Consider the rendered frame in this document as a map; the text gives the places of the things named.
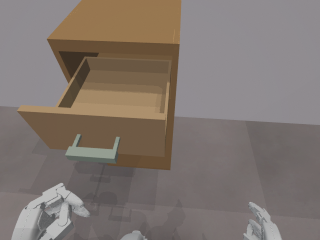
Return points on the robot right hand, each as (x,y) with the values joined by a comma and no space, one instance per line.
(267,231)

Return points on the drawer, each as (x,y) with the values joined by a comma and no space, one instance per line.
(106,98)

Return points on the robot left hand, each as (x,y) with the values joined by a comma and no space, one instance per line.
(33,221)

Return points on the cabinet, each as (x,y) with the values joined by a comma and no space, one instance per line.
(131,29)

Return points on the handle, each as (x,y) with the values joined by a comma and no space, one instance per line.
(87,154)

